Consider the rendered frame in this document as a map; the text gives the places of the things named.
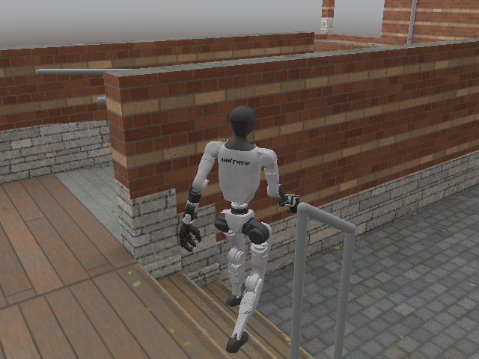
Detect stairs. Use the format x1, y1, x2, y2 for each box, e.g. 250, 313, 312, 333
157, 271, 315, 359

